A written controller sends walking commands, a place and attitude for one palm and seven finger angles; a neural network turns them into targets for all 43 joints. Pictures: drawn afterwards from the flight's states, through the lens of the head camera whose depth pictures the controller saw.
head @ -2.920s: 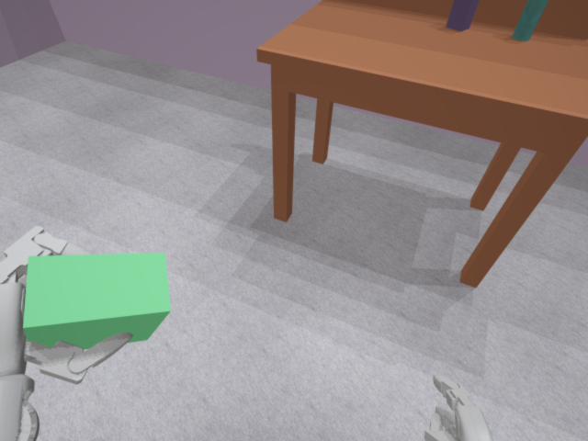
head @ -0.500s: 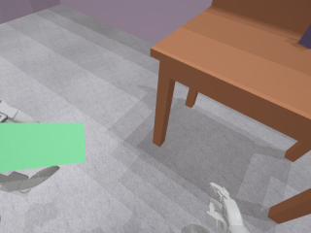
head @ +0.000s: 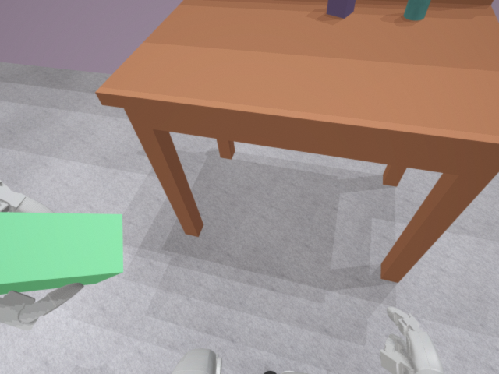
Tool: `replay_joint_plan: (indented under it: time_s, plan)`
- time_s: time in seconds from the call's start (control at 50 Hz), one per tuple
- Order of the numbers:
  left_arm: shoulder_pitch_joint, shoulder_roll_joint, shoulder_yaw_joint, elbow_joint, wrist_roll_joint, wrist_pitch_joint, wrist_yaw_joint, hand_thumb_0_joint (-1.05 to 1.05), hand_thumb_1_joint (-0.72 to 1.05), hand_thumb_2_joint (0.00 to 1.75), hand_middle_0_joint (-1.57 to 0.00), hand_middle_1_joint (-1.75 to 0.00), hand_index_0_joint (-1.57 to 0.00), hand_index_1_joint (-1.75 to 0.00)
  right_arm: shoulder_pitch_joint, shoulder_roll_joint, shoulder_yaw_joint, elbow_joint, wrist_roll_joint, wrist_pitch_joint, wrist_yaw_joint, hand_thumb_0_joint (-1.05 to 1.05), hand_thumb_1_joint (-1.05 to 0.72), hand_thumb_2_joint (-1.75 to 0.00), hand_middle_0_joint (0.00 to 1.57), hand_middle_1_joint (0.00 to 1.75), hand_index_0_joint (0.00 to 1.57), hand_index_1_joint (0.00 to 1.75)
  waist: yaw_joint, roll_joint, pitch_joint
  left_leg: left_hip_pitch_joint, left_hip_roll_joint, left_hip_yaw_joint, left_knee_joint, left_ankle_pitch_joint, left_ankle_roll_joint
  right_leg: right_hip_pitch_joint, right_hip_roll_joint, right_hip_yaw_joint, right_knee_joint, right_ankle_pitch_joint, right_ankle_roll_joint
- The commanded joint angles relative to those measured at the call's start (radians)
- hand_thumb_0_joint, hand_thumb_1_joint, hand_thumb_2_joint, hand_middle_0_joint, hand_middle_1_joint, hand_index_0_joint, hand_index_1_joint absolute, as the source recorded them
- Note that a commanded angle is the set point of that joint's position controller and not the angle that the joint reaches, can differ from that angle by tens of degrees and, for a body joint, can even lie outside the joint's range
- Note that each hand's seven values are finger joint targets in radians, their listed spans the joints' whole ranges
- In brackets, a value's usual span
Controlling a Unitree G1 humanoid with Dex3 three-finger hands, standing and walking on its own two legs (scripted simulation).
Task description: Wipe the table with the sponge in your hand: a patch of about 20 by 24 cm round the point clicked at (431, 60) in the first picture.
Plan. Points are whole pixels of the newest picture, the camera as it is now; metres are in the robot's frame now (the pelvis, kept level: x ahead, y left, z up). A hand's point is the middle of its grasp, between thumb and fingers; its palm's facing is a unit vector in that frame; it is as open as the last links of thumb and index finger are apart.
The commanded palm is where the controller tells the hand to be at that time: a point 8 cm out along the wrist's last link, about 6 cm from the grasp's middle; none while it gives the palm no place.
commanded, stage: turn to face it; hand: left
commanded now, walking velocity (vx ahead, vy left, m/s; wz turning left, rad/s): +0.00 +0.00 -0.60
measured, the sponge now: (70, 254) +0.23 +0.20 +0.17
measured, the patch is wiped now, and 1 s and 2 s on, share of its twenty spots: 0.00 0.00 0.00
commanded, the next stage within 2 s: take the last steps up to it in 1.02 s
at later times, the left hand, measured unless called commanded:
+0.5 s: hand (147, 294) +0.18 +0.10 +0.19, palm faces +0.16 -0.82 -0.54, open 10.4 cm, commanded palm +0.15 +0.14 +0.18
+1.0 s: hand (262, 334) +0.15 -0.01 +0.18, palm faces -0.06 -0.88 -0.47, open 10.4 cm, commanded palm +0.12 +0.03 +0.18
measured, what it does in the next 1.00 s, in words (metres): walks backwards, turning right: left foot, then right foot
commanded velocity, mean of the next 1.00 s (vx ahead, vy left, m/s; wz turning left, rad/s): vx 0.00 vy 0.00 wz -0.50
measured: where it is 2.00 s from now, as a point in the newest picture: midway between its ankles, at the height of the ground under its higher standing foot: outside the picture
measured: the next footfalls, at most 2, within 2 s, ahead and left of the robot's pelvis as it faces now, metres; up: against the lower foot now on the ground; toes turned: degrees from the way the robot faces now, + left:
left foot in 0.28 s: +0.00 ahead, +0.11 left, +0.00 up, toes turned -4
right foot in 0.52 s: -0.06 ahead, -0.24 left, +0.00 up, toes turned -22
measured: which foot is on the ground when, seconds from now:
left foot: up 0.00-0.26, down 0.28-0.54, up 0.56-0.84, down 0.86-1.00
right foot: down 0.00-0.28, up 0.30-0.50, down 0.52-0.88, up 0.90-1.00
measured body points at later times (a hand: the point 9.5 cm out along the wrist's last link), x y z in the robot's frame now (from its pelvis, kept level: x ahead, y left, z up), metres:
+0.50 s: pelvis -0.09 -0.07 -0.01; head -0.07 -0.11 +0.44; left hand +0.16 +0.14 +0.21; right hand +0.02 -0.32 -0.11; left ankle -0.04 +0.11 -0.73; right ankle -0.09 -0.21 -0.72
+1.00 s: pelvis -0.16 -0.12 +0.00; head -0.15 -0.12 +0.45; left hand +0.14 +0.04 +0.21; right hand -0.16 -0.42 -0.08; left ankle -0.10 +0.00 -0.73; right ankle -0.18 -0.22 -0.68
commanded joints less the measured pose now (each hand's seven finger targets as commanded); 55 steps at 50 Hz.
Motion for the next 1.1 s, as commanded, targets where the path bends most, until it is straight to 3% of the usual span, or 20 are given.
replay_joint_plan:
  time_s: [0.0,0.08,0.2,0.24,0.26,0.28,0.32,0.36,0.46,0.48,0.5,0.52,0.54,0.58,0.66,0.8,0.84,0.88,0.96,1.08]
  plan:
    - [-0.014,0.111,0.136,-0.058,-0.023,-0.049,0.028,0.0,0.1,1.3,-1.2,-1.6,-1.2,-1.6,-0.057,-0.08,-0.013,-0.137,0.001,-0.026,0.004,0.0,-0.9,-0.9,0.2,0.3,0.2,0.3,0.046,-0.106,-0.258,-0.085,0.012,-0.04,-0.045,0.013,0.013,0.282,-0.275,0.351,-0.218,0.114,0.195]
    - [-0.106,0.094,0.065,-0.053,-0.015,-0.044,0.026,0.0,0.1,1.3,-1.2,-1.6,-1.2,-1.6,-0.065,-0.098,-0.013,-0.131,0.005,-0.022,-0.002,0.0,-0.9,-0.9,0.2,0.3,0.2,0.3,0.048,-0.159,-0.19,0.08,-0.025,0.03,-0.28,-0.03,0.027,0.13,-0.209,0.348,-0.353,-0.14,0.274]
    - [-0.259,0.113,0.027,-0.147,0.023,-0.039,0.02,0.0,0.1,1.3,-1.2,-1.6,-1.2,-1.6,-0.035,-0.085,-0.017,-0.121,-0.013,-0.02,-0.003,0.0,-0.9,-0.9,0.2,0.3,0.2,0.3,0.044,-0.143,-0.177,0.455,-0.092,0.154,-0.817,-0.128,0.092,-0.024,-0.144,0.345,-0.408,-0.243,0.273]
    - [-0.27,0.115,0.022,-0.159,0.022,-0.059,-0.002,0.0,0.1,1.3,-1.2,-1.6,-1.2,-1.6,-0.014,-0.095,-0.013,-0.139,-0.029,-0.019,-0.003,0.0,-0.9,-0.9,0.2,0.3,0.2,0.3,0.019,0.145,-0.157,0.589,0.112,0.011,-1.067,-0.069,0.187,-0.181,-0.03,0.246,-0.009,-0.238,0.29]
    - [-0.234,0.124,0.055,-0.178,0.031,-0.068,-0.003,0.0,0.1,1.3,-1.2,-1.6,-1.2,-1.6,-0.079,-0.087,-0.006,-0.185,-0.055,-0.03,0.004,0.0,-0.9,-0.9,0.2,0.3,0.2,0.3,0.077,0.384,-0.174,0.476,0.412,-0.23,-1.072,0.01,0.277,-0.223,-0.023,0.171,0.485,-0.337,0.24]
    - [-0.256,0.142,0.082,-0.215,0.049,-0.072,0.003,0.0,0.1,1.3,-1.2,-1.6,-1.2,-1.6,-0.071,-0.034,0.003,-0.204,-0.05,-0.051,0.006,0.0,-0.9,-0.9,0.2,0.3,0.2,0.3,0.081,0.269,-0.154,0.289,0.536,-0.303,-1.061,0.088,0.341,-0.193,-0.087,0.199,0.805,-0.364,0.214]
    - [-0.201,0.17,0.135,-0.209,0.042,-0.072,-0.019,0.0,0.1,1.3,-1.2,-1.6,-1.2,-1.6,-0.073,-0.06,-0.028,-0.19,-0.021,-0.049,0.016,0.0,-0.9,-0.9,0.2,0.3,0.2,0.3,0.091,0.199,-0.162,0.204,0.433,-0.013,-1.01,0.143,0.281,-0.177,-0.116,0.173,0.919,-0.318,0.188]
    - [-0.128,0.13,0.121,-0.207,0.02,-0.05,-0.015,0.0,0.1,1.3,-1.2,-1.6,-1.2,-1.6,-0.063,-0.063,-0.026,-0.2,0.002,-0.06,0.031,0.0,-0.9,-0.9,0.2,0.3,0.2,0.3,0.092,0.235,-0.097,0.219,0.371,0.1,-0.961,0.102,0.237,-0.196,-0.15,0.092,0.707,-0.287,0.194]
    - [-0.211,0.055,0.024,-0.127,0.034,-0.043,0.007,0.0,0.1,1.3,-1.2,-1.6,-1.2,-1.6,0.045,-0.105,-0.026,-0.172,0.02,-0.116,0.012,0.0,-0.9,-0.9,0.2,0.3,0.2,0.3,0.044,0.113,-0.085,0.212,0.277,0.191,-0.72,0.158,0.107,0.102,-0.059,-0.139,0.12,-0.197,0.223]
    - [-0.265,0.063,0.022,-0.122,0.038,-0.042,0.01,0.0,0.1,1.3,-1.2,-1.6,-1.2,-1.6,0.048,-0.104,-0.024,-0.165,0.021,-0.126,0.011,0.0,-0.9,-0.9,0.2,0.3,0.2,0.3,0.041,0.078,-0.11,0.207,0.247,0.193,-0.616,0.161,0.09,0.16,-0.075,-0.117,0.034,-0.101,0.213]
    - [-0.303,0.097,0.041,-0.1,0.045,-0.047,0.015,0.0,0.1,1.3,-1.2,-1.6,-1.2,-1.6,0.053,-0.084,-0.021,-0.155,0.018,-0.132,0.01,0.0,-0.9,-0.9,0.2,0.3,0.2,0.3,0.037,-0.071,-0.126,0.179,0.177,0.209,-0.434,0.061,0.057,0.182,-0.18,0.048,-0.058,0.046,0.154]
    - [-0.306,0.156,0.088,-0.077,0.046,-0.049,0.028,0.0,0.1,1.3,-1.2,-1.6,-1.2,-1.6,0.002,-0.054,-0.011,-0.174,0.009,-0.135,0.003,0.0,-0.9,-0.9,0.2,0.3,0.2,0.3,0.06,-0.361,-0.131,-0.033,0.043,0.178,-0.197,-0.277,0.021,0.227,-0.371,0.42,-0.114,0.393,0.036]
    - [-0.325,0.194,0.136,-0.083,0.035,-0.054,0.04,0.0,0.1,1.3,-1.2,-1.6,-1.2,-1.6,-0.061,-0.042,0.006,-0.16,-0.007,-0.14,-0.007,0.0,-0.9,-0.9,0.2,0.3,0.2,0.3,0.076,-0.386,-0.144,-0.042,0.052,0.062,-0.044,-0.288,0.026,0.168,-0.466,0.484,-0.127,0.504,-0.016]
    - [-0.238,0.194,0.139,-0.122,0.025,-0.047,0.032,0.0,0.1,1.3,-1.2,-1.6,-1.2,-1.6,-0.057,-0.044,-0.002,-0.156,-0.007,-0.111,-0.008,0.0,-0.9,-0.9,0.2,0.3,0.2,0.3,0.069,-0.271,-0.176,-0.021,0.065,-0.035,0.038,-0.155,0.028,0.141,-0.411,0.531,-0.138,0.182,-0.031]
    - [-0.087,0.159,0.16,-0.263,0.003,-0.089,0.032,0.0,0.1,1.3,-1.2,-1.6,-1.2,-1.6,-0.084,-0.028,0.027,-0.155,-0.004,-0.055,0.014,0.0,-0.9,-0.9,0.2,0.3,0.2,0.3,0.053,-0.116,-0.294,0.068,0.038,0.017,-0.249,-0.092,0.022,0.258,-0.318,0.293,-0.078,0.213,-0.005]
    - [0.009,0.141,0.168,-0.266,0.007,-0.082,0.027,0.0,0.1,1.3,-1.2,-1.6,-1.2,-1.6,-0.023,-0.055,0.006,-0.171,-0.001,-0.066,0.015,0.0,-0.9,-0.9,0.2,0.3,0.2,0.3,0.041,-0.101,-0.272,0.316,0.003,0.037,-0.752,-0.024,0.065,0.096,-0.298,0.405,-0.136,-0.062,0.016]
    - [-0.031,0.131,0.157,-0.241,0.006,-0.088,0.018,0.0,0.1,1.3,-1.2,-1.6,-1.2,-1.6,-0.013,-0.082,-0.003,-0.171,-0.008,-0.07,-0.002,0.0,-0.9,-0.9,0.2,0.3,0.2,0.3,0.032,0.056,-0.212,0.425,0.135,-0.078,-0.96,-0.007,0.135,-0.074,-0.165,0.296,0.025,-0.163,0.093]
    - [-0.038,0.133,0.152,-0.202,0.031,-0.098,0.017,0.0,0.1,1.3,-1.2,-1.6,-1.2,-1.6,-0.03,-0.073,-0.008,-0.175,-0.003,-0.082,-0.013,0.0,-0.9,-0.9,0.2,0.3,0.2,0.3,0.056,0.287,-0.162,0.365,0.425,-0.286,-1.013,0.255,0.27,-0.194,-0.049,0.059,0.515,-0.39,0.172]
    - [-0.21,0.037,0.006,-0.175,0.046,-0.074,-0.004,0.0,0.1,1.3,-1.2,-1.6,-1.2,-1.6,-0.009,-0.073,-0.009,-0.136,0.009,-0.105,-0.001,0.0,-0.9,-0.9,0.2,0.3,0.2,0.3,0.049,0.192,-0.075,0.276,0.303,0.041,-0.917,0.356,0.22,-0.153,-0.108,0.001,0.508,-0.28,0.193]
    - [-0.32,0.054,-0.043,-0.192,0.057,-0.047,0.022,0.0,0.1,1.3,-1.2,-1.6,-1.2,-1.6,-0.004,-0.087,0.0,-0.137,0.0,-0.163,-0.013,0.0,-0.9,-0.9,0.2,0.3,0.2,0.3,0.029,0.231,-0.101,0.278,0.256,0.055,-0.798,0.371,0.154,0.109,-0.074,-0.114,0.068,-0.208,0.2]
